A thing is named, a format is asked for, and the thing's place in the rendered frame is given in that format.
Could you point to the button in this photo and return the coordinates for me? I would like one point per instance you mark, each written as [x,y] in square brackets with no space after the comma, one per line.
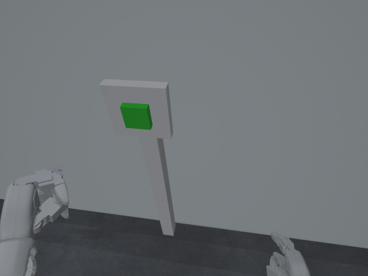
[136,115]

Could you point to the panel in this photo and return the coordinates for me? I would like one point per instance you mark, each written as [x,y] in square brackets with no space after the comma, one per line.
[156,94]

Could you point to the right robot hand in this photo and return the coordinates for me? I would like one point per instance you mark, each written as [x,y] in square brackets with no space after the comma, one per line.
[292,264]

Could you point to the left robot hand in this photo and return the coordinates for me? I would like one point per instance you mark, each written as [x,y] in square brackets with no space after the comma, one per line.
[22,201]

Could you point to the robot left forearm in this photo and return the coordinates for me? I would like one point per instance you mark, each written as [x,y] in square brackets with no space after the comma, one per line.
[17,257]

